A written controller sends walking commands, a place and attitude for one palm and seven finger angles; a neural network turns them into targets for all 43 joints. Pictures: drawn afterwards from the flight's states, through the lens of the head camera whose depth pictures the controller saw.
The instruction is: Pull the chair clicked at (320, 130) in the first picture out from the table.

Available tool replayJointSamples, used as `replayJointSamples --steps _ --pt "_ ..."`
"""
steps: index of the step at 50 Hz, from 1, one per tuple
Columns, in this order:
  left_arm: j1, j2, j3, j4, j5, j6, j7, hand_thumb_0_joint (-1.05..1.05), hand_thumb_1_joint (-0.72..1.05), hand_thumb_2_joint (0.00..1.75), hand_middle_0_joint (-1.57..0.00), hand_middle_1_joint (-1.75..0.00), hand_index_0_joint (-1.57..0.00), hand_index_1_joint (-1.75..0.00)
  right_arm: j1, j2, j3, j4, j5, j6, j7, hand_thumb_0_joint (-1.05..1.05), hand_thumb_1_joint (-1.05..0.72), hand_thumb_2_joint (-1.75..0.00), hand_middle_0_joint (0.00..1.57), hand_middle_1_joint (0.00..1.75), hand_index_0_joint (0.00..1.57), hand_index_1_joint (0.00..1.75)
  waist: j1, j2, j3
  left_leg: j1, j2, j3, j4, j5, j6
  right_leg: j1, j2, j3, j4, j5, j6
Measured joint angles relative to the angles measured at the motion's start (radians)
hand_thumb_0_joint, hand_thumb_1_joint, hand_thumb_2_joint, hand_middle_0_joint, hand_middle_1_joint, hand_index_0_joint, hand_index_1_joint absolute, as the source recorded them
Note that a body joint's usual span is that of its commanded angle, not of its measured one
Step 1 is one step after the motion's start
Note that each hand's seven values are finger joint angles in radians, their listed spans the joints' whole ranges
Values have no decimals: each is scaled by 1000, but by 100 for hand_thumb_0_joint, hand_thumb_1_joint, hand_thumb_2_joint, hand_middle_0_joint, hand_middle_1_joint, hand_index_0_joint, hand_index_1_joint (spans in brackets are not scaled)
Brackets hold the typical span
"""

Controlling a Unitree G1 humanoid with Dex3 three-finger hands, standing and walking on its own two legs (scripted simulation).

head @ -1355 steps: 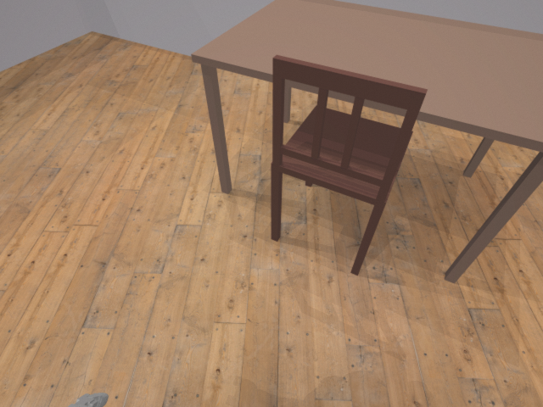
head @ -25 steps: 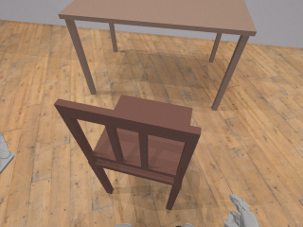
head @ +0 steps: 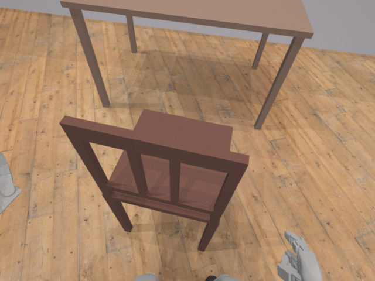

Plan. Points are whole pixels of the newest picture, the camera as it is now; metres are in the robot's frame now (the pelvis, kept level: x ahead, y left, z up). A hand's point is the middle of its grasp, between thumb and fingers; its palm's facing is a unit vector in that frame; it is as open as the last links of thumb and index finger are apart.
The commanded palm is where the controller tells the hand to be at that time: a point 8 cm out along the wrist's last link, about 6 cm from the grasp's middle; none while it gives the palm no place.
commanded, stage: step back with the hand held close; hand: left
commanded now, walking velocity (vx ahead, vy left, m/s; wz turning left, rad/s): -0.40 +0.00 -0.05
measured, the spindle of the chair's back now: (138, 173) +0.38 +0.15 -0.08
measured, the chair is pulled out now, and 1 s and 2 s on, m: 0.69 0.69 0.69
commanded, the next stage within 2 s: stop stepping back and stand still in 0.42 s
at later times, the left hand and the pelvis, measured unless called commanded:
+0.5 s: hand (10, 235) +0.16 +0.24 +0.17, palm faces +0.29 -0.78 -0.55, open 7.4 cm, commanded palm +0.08 +0.28 +0.19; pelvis -0.07 -0.01 +0.01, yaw -3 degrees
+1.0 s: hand out of the picture +0.07 +0.23 +0.17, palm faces +0.37 -0.83 -0.41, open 7.4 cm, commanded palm +0.01 +0.27 +0.19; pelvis -0.15 -0.02 +0.02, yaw -4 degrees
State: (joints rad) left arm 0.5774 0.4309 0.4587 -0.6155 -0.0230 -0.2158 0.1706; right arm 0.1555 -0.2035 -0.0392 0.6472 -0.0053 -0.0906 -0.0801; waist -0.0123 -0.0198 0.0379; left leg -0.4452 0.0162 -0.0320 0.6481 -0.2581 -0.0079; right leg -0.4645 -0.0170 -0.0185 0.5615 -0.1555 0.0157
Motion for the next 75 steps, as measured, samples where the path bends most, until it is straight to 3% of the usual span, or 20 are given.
replayJointSamples --steps 6,12,15,20,22,24,27,29,32,34,39,43,48,53,56,60,67,68,71,75 --pt "12 29 44 39 -2 -5 -3 2 88 90 -22 -31 -22 -31 43 21 3 -13 3 -35 -16 1 -91 -90 20 30 20 30 -1 13 -26 0 22 -15 -24 14 1 26 31 4 154 -184 -4" --pt "-28 -7 20 44 -13 -30 -19 2 89 90 -21 -31 -21 -30 18 43 37 18 -14 -78 11 1 -90 -90 20 30 20 30 44 17 -16 -11 69 10 -52 48 -25 198 35 -16 -62 -162 -3" --pt "-52 -18 -21 41 -13 -31 -37 2 89 90 -21 -31 -21 -30 -11 37 41 12 -7 -64 21 1 -90 -89 20 30 20 30 34 54 18 -23 97 -8 -47 80 -32 198 68 -28 -92 -100 -19" --pt "17 4 -30 42 -11 -29 -42 2 89 90 -22 -31 -22 -30 -11 31 22 2 8 -6 9 1 -90 -89 20 30 20 30 0 5 -21 -32 -1 -3 178 -146 -25 146 21 9 -79 -82 -22" --pt "38 20 -11 53 -9 -21 -33 2 88 90 -22 -31 -22 -31 -9 21 22 -7 9 11 -5 1 -90 -89 20 30 20 30 -17 -7 -31 27 -11 15 82 -133 -22 131 9 13 -84 -67 -13" --pt "50 36 5 47 -12 -12 -23 2 88 90 -22 -31 -22 -31 -2 2 16 -25 11 17 -15 1 -90 -90 20 30 20 30 -31 6 -29 107 7 22 -102 31 2 108 16 -3 -60 -66 -4" --pt "39 68 25 53 -21 -8 -22 2 89 90 -22 -31 -22 -31 -8 23 -1 -8 11 9 -11 1 -91 -90 20 30 20 30 -14 -55 -4 112 -15 45 -129 15 17 52 -4 16 64 -169 -1" --pt "43 52 14 46 -23 9 -21 2 89 90 -22 -31 -22 -30 4 27 1 -9 -1 -10 -3 1 -91 -90 20 30 20 30 -11 -43 -2 106 0 35 -135 23 10 42 14 8 146 -247 -2" --pt "62 31 -7 7 -23 24 -17 2 89 90 -22 -31 -22 -30 34 30 14 -19 12 -34 14 1 -91 -90 20 30 20 30 0 -18 -3 105 25 19 -133 41 -2 123 15 -25 40 -202 -3" --pt "73 37 -3 -5 -25 17 -16 2 89 90 -22 -31 -22 -30 49 34 31 -20 19 -43 16 1 -91 -90 20 30 20 30 11 -17 -10 97 31 22 -105 35 -12 194 5 -35 -89 -94 0" --pt "8 -6 -34 100 -14 29 -13 2 89 90 -22 -31 -22 -30 80 28 52 10 20 -29 8 1 -90 -90 20 30 20 30 20 23 -44 89 39 -2 -51 -102 -4 209 26 -45 -114 -39 -22" --pt "-33 -56 -66 162 -10 53 -4 2 89 90 -22 -31 -22 -30 104 -9 49 29 13 -19 3 1 -90 -89 20 30 20 30 9 44 -77 106 8 -14 -22 -146 22 196 25 -40 -96 -34 -20" --pt "-47 -63 -80 180 2 51 -10 2 89 90 -22 -31 -22 -30 125 -20 37 39 12 -17 -7 1 -90 -90 20 30 20 30 -14 16 -78 143 -9 -8 -92 -36 25 199 11 -29 -74 -115 -15" --pt "-26 3 -40 146 10 36 -25 2 89 90 -22 -31 -22 -30 158 8 25 -4 14 -49 -6 1 -91 -90 20 30 20 30 -47 2 -70 144 -20 -15 -157 13 24 223 10 -30 -68 -200 -11" --pt "-9 26 -15 132 2 7 -29 2 89 90 -22 -31 -22 -30 147 11 31 8 14 -56 4 1 -91 -90 20 30 20 30 -40 20 -47 130 -10 -22 -144 35 17 237 21 -38 -122 -73 -18" --pt "22 4 -18 137 -3 2 -28 2 89 90 -22 -31 -22 -30 136 11 36 34 13 -51 10 1 -90 -90 20 30 20 30 -11 34 -48 121 -5 -13 -124 4 18 237 27 -27 -139 -22 -25" --pt "-31 -67 -72 195 6 34 -17 2 89 90 -22 -31 -22 -30 111 9 42 55 17 -71 -4 1 -90 -90 20 30 20 30 16 43 -45 158 0 -4 -166 75 13 258 30 -16 -147 -26 -15" --pt "-60 -65 -90 239 24 29 -32 2 89 90 -21 -31 -21 -30 107 3 36 60 12 -79 14 1 -90 -90 20 30 20 30 17 49 -55 143 -2 -9 -163 92 14 241 28 -24 -132 -32 -18" --pt "-208 -93 -205 546 51 120 -103 1 89 90 -21 -30 -21 -30 64 -29 23 112 -1 -12 62 1 -90 -90 20 30 20 30 22 78 -78 90 -18 -21 -108 82 11 187 11 -39 -58 -68 -14" --pt "-315 -179 -347 1008 61 252 -143 1 90 90 -20 -30 -20 -30 45 -21 33 154 -16 76 84 1 -91 -90 20 30 20 30 0 72 -70 76 -32 -23 -63 47 13 167 -3 -41 8 -112 -16"
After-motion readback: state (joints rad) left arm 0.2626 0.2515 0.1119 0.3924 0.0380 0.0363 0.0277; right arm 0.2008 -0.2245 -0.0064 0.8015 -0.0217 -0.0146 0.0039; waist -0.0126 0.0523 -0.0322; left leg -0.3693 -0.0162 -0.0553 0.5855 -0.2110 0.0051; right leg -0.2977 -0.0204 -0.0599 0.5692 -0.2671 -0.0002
